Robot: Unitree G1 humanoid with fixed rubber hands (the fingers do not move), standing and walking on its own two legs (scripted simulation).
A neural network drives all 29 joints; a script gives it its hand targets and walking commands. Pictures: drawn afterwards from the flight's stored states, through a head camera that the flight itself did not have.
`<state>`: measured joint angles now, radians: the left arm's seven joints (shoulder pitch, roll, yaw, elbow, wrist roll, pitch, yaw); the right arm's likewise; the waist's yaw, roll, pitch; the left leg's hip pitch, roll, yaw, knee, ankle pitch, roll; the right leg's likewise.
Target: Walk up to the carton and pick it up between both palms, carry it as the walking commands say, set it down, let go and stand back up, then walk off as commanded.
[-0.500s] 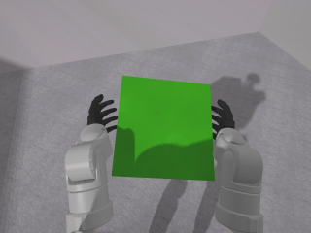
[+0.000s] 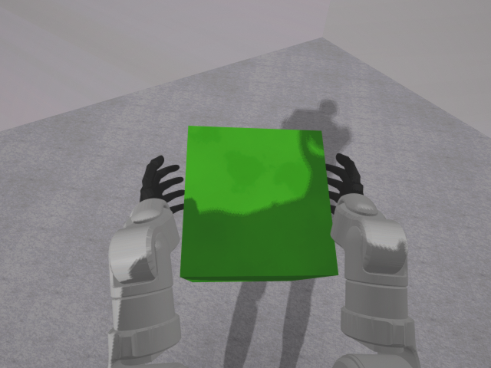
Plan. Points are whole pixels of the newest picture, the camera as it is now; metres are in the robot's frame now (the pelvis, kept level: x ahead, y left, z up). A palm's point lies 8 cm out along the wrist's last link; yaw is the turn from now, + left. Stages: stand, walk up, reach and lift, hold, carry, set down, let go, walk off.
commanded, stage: carry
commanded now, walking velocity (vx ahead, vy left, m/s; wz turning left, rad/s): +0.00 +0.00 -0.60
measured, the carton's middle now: (248, 216) +0.37 +0.01 +0.03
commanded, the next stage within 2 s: none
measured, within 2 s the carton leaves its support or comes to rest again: neither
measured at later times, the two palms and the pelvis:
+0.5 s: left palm (269, 201) +0.36 -0.02 +0.10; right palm (463, 266) +0.26 -0.28 +0.09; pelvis -0.01 -0.03 -0.01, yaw -19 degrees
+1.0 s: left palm (339, 217) +0.31 -0.11 +0.13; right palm out of the picture +0.16 -0.34 +0.14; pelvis -0.03 -0.04 +0.01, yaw -34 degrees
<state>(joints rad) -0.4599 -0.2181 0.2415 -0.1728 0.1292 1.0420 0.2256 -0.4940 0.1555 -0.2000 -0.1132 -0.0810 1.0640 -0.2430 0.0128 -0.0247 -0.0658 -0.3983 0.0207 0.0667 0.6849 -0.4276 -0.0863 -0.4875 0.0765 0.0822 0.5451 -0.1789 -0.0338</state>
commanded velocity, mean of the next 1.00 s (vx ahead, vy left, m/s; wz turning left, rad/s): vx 0.00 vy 0.00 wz -0.60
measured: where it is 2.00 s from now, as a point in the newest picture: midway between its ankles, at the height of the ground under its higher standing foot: outside the picture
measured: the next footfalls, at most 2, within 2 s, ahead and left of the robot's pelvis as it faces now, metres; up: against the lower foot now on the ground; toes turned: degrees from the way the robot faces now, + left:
left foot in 0.02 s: +0.00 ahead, +0.11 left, +0.00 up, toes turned +4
right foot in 0.44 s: +0.04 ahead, -0.12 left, +0.00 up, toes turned -26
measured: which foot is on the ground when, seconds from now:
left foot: up 0.00-0.00, down 0.02-0.46, up 0.48-1.00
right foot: down 0.00-0.02, up 0.04-0.42, down 0.44-1.00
